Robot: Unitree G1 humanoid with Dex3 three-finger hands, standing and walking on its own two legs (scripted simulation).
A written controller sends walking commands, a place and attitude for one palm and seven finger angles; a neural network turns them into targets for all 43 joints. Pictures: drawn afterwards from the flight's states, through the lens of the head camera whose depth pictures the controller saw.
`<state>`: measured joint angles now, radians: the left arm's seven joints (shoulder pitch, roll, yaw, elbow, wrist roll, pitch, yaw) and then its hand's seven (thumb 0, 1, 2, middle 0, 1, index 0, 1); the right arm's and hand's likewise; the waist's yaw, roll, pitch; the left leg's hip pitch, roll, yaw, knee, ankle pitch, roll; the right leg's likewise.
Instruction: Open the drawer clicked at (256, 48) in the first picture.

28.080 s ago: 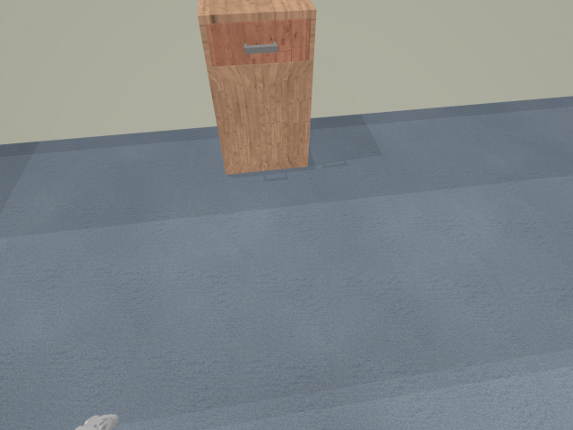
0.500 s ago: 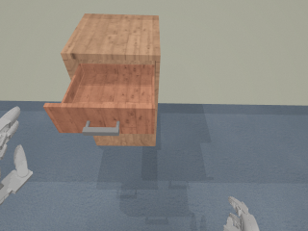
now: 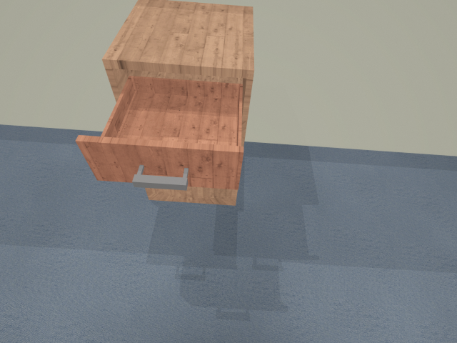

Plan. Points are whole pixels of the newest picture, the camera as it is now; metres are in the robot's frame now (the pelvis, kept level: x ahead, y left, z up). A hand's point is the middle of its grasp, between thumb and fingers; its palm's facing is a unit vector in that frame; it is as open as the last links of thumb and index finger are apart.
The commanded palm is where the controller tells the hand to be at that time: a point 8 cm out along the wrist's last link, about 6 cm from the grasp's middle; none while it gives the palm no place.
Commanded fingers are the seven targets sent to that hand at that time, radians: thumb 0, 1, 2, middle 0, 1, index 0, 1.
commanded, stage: let the arm hang, fingers relaxed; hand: left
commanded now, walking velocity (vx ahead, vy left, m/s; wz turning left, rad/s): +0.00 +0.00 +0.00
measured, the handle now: (162, 176) +0.49 +0.20 -0.10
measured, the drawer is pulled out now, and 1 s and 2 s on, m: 0.30 0.30 0.30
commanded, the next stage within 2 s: look to check the result in 0.76 s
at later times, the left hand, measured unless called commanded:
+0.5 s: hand out of the picture -0.01 +0.16 -0.17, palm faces +0.02 -0.98 -0.18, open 7.3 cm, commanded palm none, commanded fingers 0.00 0.90 0.90 -0.20 -0.30 -0.20 -0.30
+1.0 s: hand out of the picture -0.01 +0.14 -0.17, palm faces +0.05 -0.98 -0.17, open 7.3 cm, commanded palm none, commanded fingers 0.00 0.90 0.90 -0.20 -0.30 -0.20 -0.30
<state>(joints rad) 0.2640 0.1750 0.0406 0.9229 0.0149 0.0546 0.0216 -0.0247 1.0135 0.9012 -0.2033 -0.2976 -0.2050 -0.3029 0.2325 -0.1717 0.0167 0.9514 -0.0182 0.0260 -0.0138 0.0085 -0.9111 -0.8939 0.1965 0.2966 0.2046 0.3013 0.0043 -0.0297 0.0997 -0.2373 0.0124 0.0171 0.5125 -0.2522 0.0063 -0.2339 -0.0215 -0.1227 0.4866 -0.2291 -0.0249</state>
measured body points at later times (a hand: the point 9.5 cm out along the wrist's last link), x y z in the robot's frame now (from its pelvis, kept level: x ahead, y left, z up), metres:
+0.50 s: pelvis +0.00 +0.00 +0.00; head +0.02 -0.01 +0.45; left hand -0.01 +0.21 -0.15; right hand -0.03 -0.19 -0.16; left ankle +0.02 +0.11 -0.74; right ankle +0.02 -0.10 -0.74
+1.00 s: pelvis +0.01 -0.02 +0.01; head +0.03 -0.02 +0.45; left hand -0.01 +0.19 -0.15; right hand -0.02 -0.21 -0.16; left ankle +0.02 +0.11 -0.74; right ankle +0.02 -0.10 -0.74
